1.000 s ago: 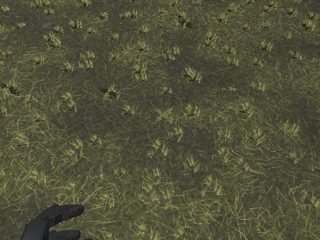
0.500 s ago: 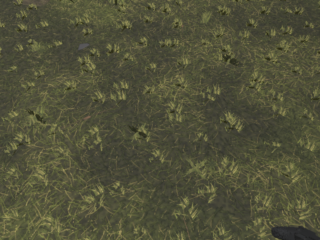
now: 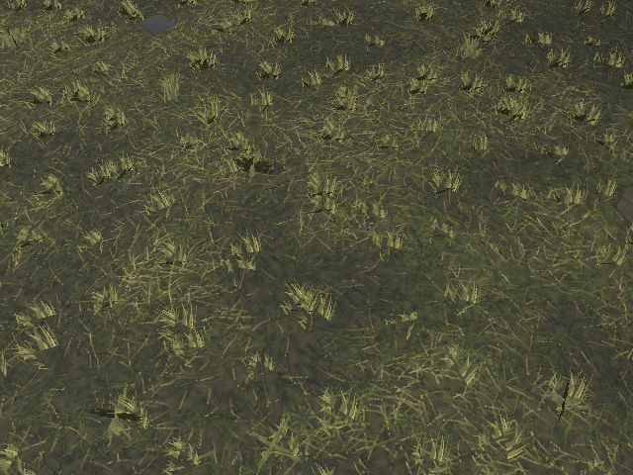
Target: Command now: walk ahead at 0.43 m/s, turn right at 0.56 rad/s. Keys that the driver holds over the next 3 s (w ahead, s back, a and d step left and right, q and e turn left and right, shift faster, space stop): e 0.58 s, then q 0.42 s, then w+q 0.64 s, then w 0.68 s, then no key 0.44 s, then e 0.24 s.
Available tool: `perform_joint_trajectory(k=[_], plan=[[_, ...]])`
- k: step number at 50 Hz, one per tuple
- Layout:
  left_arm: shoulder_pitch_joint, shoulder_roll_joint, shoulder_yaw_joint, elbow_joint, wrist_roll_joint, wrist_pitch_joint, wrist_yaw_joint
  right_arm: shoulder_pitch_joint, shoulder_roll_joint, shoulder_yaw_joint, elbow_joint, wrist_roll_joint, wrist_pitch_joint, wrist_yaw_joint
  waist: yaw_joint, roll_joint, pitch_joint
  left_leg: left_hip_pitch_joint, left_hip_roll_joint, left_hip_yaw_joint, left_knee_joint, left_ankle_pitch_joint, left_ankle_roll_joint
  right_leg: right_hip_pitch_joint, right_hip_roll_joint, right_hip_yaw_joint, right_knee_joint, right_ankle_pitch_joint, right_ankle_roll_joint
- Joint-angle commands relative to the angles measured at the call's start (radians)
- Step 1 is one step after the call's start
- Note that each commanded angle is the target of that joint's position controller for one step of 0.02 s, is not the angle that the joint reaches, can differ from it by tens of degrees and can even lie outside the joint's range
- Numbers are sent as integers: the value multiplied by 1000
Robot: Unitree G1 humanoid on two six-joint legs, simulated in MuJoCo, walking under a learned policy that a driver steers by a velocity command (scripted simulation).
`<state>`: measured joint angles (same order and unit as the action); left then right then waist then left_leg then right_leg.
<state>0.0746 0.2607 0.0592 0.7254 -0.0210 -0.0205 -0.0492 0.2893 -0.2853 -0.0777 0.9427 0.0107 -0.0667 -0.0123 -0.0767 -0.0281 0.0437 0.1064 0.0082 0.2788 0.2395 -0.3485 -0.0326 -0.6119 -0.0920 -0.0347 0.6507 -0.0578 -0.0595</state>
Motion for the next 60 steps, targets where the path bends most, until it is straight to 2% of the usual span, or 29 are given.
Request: perform_joint_trajectory(k=[1, 2, 3, 4, 5, 6, 8, 9, 11, 14, 19, 24, 27, 28, 29, 30, 31, 32, 35, 37, 40, 43, 44, 45, 46, 48, 50, 56, 60], plan=[[41, 121, 44, -74, 6, -8, -10, -50, -217, -50, -63, 15, 20, -13, 100, 110, -26, 0, 277, -53, 199, 1025, 133, 123, 94, -85, -19, -115, -52], [190, 166, 71, -37, 6, -10, -4, -71, -213, -47, -73, 20, 30, -17, 182, 97, -103, -55, 240, -35, 402, 1062, 101, 318, 143, -97, -88, -41, -81], [320, 238, 104, -6, 9, -4, 18, -56, -185, -36, -86, 5, 24, -19, 238, 17, -186, -256, 188, -32, 683, 799, 37, 594, 101, 17, -135, 159, -124], [273, 363, 117, -21, 15, -1, 33, 60, -33, 9, -134, -54, 2, -3, 91, -281, -283, -704, -10, -82, 1069, -262, -41, 957, -182, 483, -92, 476, -303], [299, 312, 98, -73, 22, -10, 24, 31, -105, 7, -130, -21, -29, 10, 162, -139, -508, -765, -51, -333, 1216, -363, -37, 1015, -291, 758, -214, 401, -406], [257, 257, 81, -75, 24, -20, 17, -95, -150, -8, -162, 22, -39, 13, 182, -49, -397, -823, 0, -366, 1207, -270, -13, 932, -248, 617, -246, 435, -349], [140, 187, 64, -80, -1, -28, 24, -125, -139, -7, -159, -4, -34, -9, 111, 36, -187, -800, 73, -351, 1050, -118, -6, 642, -155, 417, -272, 418, -262], [102, 172, 58, -93, 12, -25, 30, -108, -154, -15, -158, -13, -18, -15, 75, 16, -162, -723, 89, -360, 1009, -81, -7, 525, -133, 375, -297, 442, -250], [79, 181, 60, -105, 29, -23, 35, -78, -138, -17, -163, -18, 10, -19, 41, 0, -157, -645, 76, -351, 937, -52, -19, 409, -105, 331, -318, 505, -245], [97, 208, 68, -101, 19, -14, 54, -100, -104, -7, -180, -27, 27, -26, 41, -18, -175, -644, 44, -345, 792, 26, -49, 379, -70, 290, -306, 543, -232], [107, 211, 67, -104, 8, 26, 82, -214, -102, -1, -219, -17, 41, -18, 82, -64, -171, -637, 7, -372, 577, 166, -70, 386, -33, 340, -289, 247, -170], [111, 204, 64, -109, 11, 46, 84, -261, -119, -6, -246, -13, 27, -7, 98, -112, -139, -596, -34, -395, 421, 91, -54, 432, -34, 461, -219, 181, -157], [63, 188, 54, -131, -1, 53, 88, -185, -132, -16, -233, -11, 6, 2, 43, -127, -143, -430, -26, -378, 155, 245, -10, 435, 15, 500, -134, 175, -100], [88, 152, 43, -140, 7, 53, 89, -154, -177, -27, -232, -23, 4, -1, 52, -63, -176, -288, 99, -458, 120, 393, 37, 362, 62, 460, -45, 12, -54], [179, 105, 33, -143, 14, 49, 87, -196, -254, -41, -249, -41, 15, -10, 135, 202, -182, -150, 307, -672, 139, 731, 169, 177, 210, 283, 144, -420, 12], [175, 171, 45, -148, 20, 41, 88, -120, -210, -34, -229, -56, 22, -7, 94, 314, -198, -126, 423, -855, 123, 848, 324, 49, 239, 206, 359, -666, 69], [195, 223, 61, -127, 24, 39, 87, -123, -163, -19, -239, -39, 21, -4, 88, 220, -196, -132, 399, -807, 140, 824, 341, 36, 202, 235, 504, -624, 98], [177, 219, 63, -103, 18, 47, 90, -145, -129, -11, -242, -30, 23, -1, 85, 153, -174, -154, 324, -692, 162, 782, 296, 35, 191, 231, 554, -566, 117], [155, 116, 31, -87, 23, 67, 89, -217, -82, 16, -233, -17, 35, 9, 118, 145, -140, -266, 198, -545, 141, 653, 226, 153, 140, 192, 388, -463, 149], [117, 64, 10, -91, 29, 60, 81, -221, -108, 6, -227, -11, 50, 16, 100, 216, -130, -295, 133, -498, 132, 626, 206, 262, 128, 91, 132, -435, 162], [88, 114, 26, -84, 9, 53, 81, -151, -195, -22, -220, 0, 65, 12, 61, 249, -138, -242, 160, -592, 140, 538, 230, 322, 150, 80, -72, -312, 147], [123, 147, 39, -61, 14, 47, 86, -151, -184, -19, -224, 20, 66, 1, 86, 211, -135, -347, 139, -629, 152, 380, 174, 497, 126, 90, -286, -123, 75], [151, 182, 48, -65, 29, 46, 93, -149, -157, -11, -229, 13, 60, 0, 94, 147, -159, -450, 111, -601, 200, 273, 127, 602, 27, 149, -266, -45, 33], [147, 251, 68, -49, 44, 53, 93, -153, -105, 0, -253, 13, 51, 3, 61, -99, -141, -556, -8, -439, 305, 87, 66, 583, -84, 254, -268, 6, -56], [128, 220, 64, -61, 55, 53, 87, -160, -122, -1, -250, 9, 47, 4, 89, -186, -121, -591, -49, -353, 428, -79, 27, 544, -189, 352, -326, 53, -143], [93, 167, 46, -79, 58, 37, 95, -147, -174, -34, -236, 13, 59, 1, 97, -148, -83, -673, -30, -345, 773, -258, -13, 526, -256, 371, -336, 244, -207], [40, 149, 40, -73, 28, 17, 98, -95, -140, -34, -222, 10, 86, -7, 62, -109, -56, -717, 2, -369, 851, -190, -38, 538, -219, 266, -302, 340, -167], [118, 199, 59, -31, 13, 7, 89, -223, -83, 4, -308, 16, 84, 38, 145, -142, -38, -627, 40, -251, 542, -52, -11, 535, -177, 170, -422, -248, -133], [100, 228, 68, -17, -13, -11, 59, -109, -111, -7, -280, 16, 71, 50, 73, -113, -31, -372, -11, -167, 303, 51, 60, 414, -181, 101, -355, -296, -103]])
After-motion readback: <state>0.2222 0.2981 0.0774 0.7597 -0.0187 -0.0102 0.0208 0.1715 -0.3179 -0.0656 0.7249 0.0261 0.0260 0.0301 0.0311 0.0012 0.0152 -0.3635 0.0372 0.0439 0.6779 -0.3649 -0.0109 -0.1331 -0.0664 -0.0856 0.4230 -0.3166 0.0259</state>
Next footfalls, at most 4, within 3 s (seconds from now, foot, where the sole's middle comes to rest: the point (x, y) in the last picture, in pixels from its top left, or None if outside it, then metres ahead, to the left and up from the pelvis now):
0.06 right None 0.21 -0.11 -0.77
0.56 left None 0.35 0.07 -0.77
0.88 right None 0.21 -0.15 -0.77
1.24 left None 0.32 0.10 -0.77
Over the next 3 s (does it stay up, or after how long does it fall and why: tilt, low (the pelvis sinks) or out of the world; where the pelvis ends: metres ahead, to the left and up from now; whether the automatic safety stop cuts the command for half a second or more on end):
stays up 0.97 0.14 0.00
